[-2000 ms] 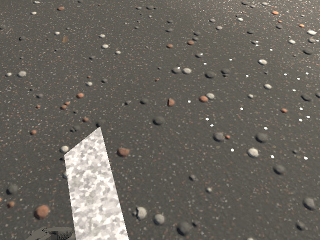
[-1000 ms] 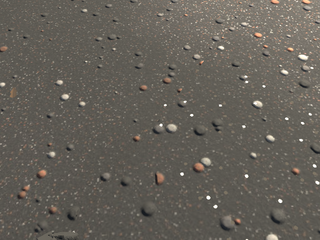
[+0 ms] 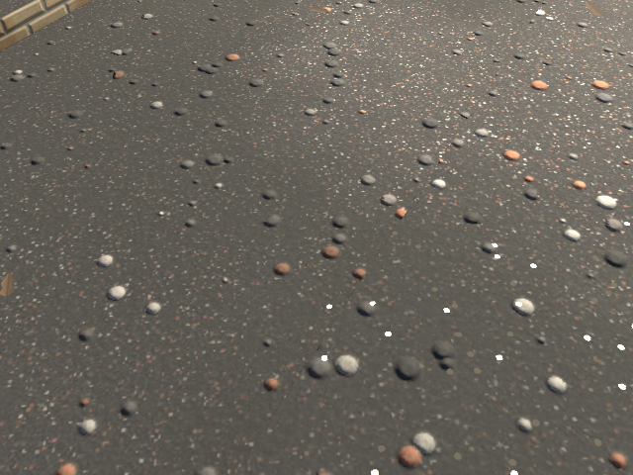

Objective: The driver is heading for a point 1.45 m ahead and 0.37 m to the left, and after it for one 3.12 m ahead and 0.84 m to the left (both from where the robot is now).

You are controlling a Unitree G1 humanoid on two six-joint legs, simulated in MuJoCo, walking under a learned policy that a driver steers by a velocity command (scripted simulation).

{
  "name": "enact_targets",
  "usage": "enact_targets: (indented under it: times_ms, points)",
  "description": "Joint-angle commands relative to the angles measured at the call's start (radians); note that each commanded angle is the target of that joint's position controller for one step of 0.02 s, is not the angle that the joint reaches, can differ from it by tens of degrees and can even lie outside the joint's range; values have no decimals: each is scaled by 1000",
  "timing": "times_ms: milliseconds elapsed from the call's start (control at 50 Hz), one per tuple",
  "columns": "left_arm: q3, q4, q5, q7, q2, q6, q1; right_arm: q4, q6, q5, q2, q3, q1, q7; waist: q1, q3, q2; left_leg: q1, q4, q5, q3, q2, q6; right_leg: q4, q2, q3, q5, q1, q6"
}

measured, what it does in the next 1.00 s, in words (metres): walks ahead, turning left: left foot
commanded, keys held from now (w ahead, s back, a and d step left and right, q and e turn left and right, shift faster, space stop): w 0.28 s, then w+q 0.72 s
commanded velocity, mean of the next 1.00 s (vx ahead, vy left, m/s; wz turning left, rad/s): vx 0.44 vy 0.00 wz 0.29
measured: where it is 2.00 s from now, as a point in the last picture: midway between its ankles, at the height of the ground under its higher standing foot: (206, 329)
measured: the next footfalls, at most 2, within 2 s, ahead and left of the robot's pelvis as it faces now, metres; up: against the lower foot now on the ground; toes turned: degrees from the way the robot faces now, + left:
left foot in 0.44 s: +0.32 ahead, +0.12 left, +0.00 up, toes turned +7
right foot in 1.02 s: +0.63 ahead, +0.00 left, +0.00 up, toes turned +24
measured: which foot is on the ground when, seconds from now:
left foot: down 0.00-0.10, up 0.12-0.42, down 0.44-1.00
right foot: down 0.00-0.44, up 0.46-1.00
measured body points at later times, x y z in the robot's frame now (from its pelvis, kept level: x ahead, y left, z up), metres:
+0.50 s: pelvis +0.18 +0.04 -0.02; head +0.21 +0.05 +0.43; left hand +0.07 +0.28 -0.16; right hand +0.39 -0.20 -0.12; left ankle +0.28 +0.11 -0.73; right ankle -0.03 -0.11 -0.67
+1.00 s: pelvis +0.44 +0.06 +0.01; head +0.46 +0.06 +0.46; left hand +0.60 +0.35 -0.06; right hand +0.47 -0.23 -0.13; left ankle +0.28 +0.11 -0.73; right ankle +0.59 -0.02 -0.72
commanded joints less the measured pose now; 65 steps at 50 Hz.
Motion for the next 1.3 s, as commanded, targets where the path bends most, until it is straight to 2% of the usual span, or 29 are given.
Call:
enact_targets:
  times_ms: [20, 60, 100, 120, 140, 160, 220, 280, 300, 360, 380, 420, 440, 460, 480, 500, 540, 620, 780, 920, 1000, 1020, 1040, 1060, 1100, 1120, 1160, 1240, 1300]
  points:
    - [8, -44, -5, -8, 60, -50, 2, -27, -37, 6, -153, -34, 27, 7, -18, 97, 129, 70, -294, -439, -370, 217, 160, -3, -3, -23, -67, -243, -55]
    - [7, -31, -6, -20, 54, -66, 44, -44, -44, 7, -159, -33, -14, 14, 14, 79, 139, 30, -300, -375, -400, 233, 173, -29, -11, -19, -7, -163, -81]
    - [15, 21, -8, -25, 79, -78, 159, -97, -52, 17, -120, -21, -149, 24, 79, 70, 25, -115, -140, -131, -194, 114, 100, -189, -65, 81, 30, 38, -119]
    - [36, 64, -18, -23, 148, -80, 259, -127, -69, 17, -74, -10, -204, 29, 101, 57, -147, -268, 107, 28, -1, -5, 30, -284, -161, 257, 102, 205, -158]
    - [49, 67, -17, -27, 200, -80, 283, -143, -88, 10, -87, -10, -221, 32, 107, 93, -223, -461, 219, -29, 57, -23, 0, -312, -290, 419, 310, 325, -201]
    - [41, 66, -1, -29, 162, -82, 302, -144, -94, 9, -107, -14, -238, 35, 118, 112, -181, -601, 363, -260, 24, 5, -7, -305, -358, 471, 467, 394, -239]
    - [25, 61, 0, -30, 112, -78, 302, -146, -92, 29, -71, -4, -233, 53, 89, 121, -79, -782, 496, -177, -10, 95, 4, -304, -347, 347, 570, 490, -205]
    - [5, 18, 3, -20, 76, -60, 205, -183, -90, 16, -25, 16, -295, 77, 62, 140, -102, -512, 253, 64, 48, 88, -21, -399, -229, 164, 516, 223, -141]
    - [10, 5, 7, -15, 100, -62, 177, -190, -84, 12, -9, 23, -305, 83, 54, 138, -124, -365, 161, 157, 70, 65, -23, -440, -198, 101, 496, 116, -128]
    - [32, 11, 0, -13, 170, -83, 190, -190, -61, 16, -81, 3, -270, 72, 14, 120, -147, -120, 60, 260, 84, 20, 12, -470, -217, 26, 597, 55, -107]
    - [30, 24, 46, -24, 152, -87, 174, -166, -21, -81, -95, 3, -198, 71, -13, 128, -171, -61, 47, 170, 145, -22, 46, -411, -186, -41, 756, 67, -83]
    - [25, 38, 43, -21, 128, -79, 219, -97, -6, -71, -125, -24, 11, 59, -96, 7, -139, 190, 24, 130, 152, -70, 101, -90, -185, -101, 1010, 73, -50]
    - [28, 34, 44, -17, 142, -74, 231, -52, -10, -70, -154, -40, 134, 54, -144, -44, -107, 348, 0, 92, 122, -59, 118, 121, -168, -126, 922, -20, -38]
    - [19, 4, 54, -16, 89, -70, 253, -34, -19, -76, -232, -60, 248, 45, -166, -138, 51, 514, -39, -60, -192, 168, 157, 464, -118, -145, 502, -204, -18]
    - [7, -38, 26, -26, 17, -74, 307, -33, -14, -60, -307, -66, 269, 51, -111, -291, 258, 606, -301, -190, -765, 409, 300, 770, 54, -74, -105, -417, 9]
    - [26, -67, 37, -28, 106, -77, 185, -38, -12, -22, -289, -69, 179, 51, -100, -192, 161, 496, -382, -275, -777, 363, 283, 820, 0, 45, -11, -491, -13]
    - [29, -105, 32, -31, 121, -95, 72, -61, -22, -32, -181, -44, 45, 45, -44, 5, 46, 225, -381, -83, -518, 283, 249, 728, -80, 24, 149, -474, -30]
    - [27, -131, 52, -30, 94, -45, 76, -66, -44, -38, -154, -32, 36, 39, 34, 9, 52, -13, -416, 45, -338, 175, 234, 529, -97, 12, 114, -299, 4]
    - [23, -260, 48, -36, 94, -26, -245, -53, -49, -23, -170, -34, 241, 23, -60, 66, 46, 119, -456, 77, -368, 160, 214, 163, -76, 9, 419, -483, 80]
    - [14, -369, 41, -52, 104, -43, -414, -68, -44, -33, -200, -46, 345, 4, -122, 70, 74, 303, -332, 334, -427, 168, 206, -11, -20, 10, 363, -504, 76]
    - [26, -337, 35, -45, 135, -73, -191, -107, -37, -29, -221, -55, 264, 4, -1, -21, 88, 185, -145, 550, -417, 120, 123, -148, 38, -7, 287, -75, 13]
    - [46, -312, 46, -30, 194, -86, -42, -124, -44, -18, -205, -52, 248, 12, 72, -111, 14, 85, 62, 488, -356, 57, 92, -181, -68, 94, 243, 151, -34]
    - [71, -308, 63, -13, 295, -84, 93, -165, -50, 9, -135, -37, 271, 18, 106, -267, -158, -139, 357, 133, -210, -54, 44, -226, -312, 383, 32, 425, -102]
    - [76, -298, 53, -17, 309, -67, 76, -187, -43, -13, -147, -36, 337, 14, 46, -287, -292, -311, 501, -271, -141, -99, 50, -290, -430, 671, 50, 428, -167]
    - [41, -312, 39, -29, 142, -59, -23, -145, -25, -39, -179, -43, 290, 19, 11, -75, -42, -309, 558, -109, -160, 8, 49, -294, -347, 454, 194, 199, -162]
    - [29, -308, 42, -32, 106, -60, -53, -153, -17, -40, -159, -40, 254, 28, -3, -26, -40, -289, 520, -74, -147, 30, 38, -322, -295, 341, 295, 127, -138]
    - [27, -275, 36, -33, 112, -76, -37, -173, 11, -65, -148, -37, 239, 42, -21, 2, -88, -242, 470, -56, -130, 36, 16, -346, -245, 216, 507, 65, -123]
    - [38, -226, 44, -48, 151, -109, 36, -205, 32, -54, -143, -35, 164, 55, -17, -1, -87, -291, 448, 97, -118, 5, 5, -368, -212, 101, 665, 72, -159]
    - [43, -182, 22, -47, 157, -127, 86, -240, 27, -48, -152, -39, 65, 60, -21, 44, -61, -367, 299, 238, -161, 14, -2, -387, -199, 69, 589, 87, -145]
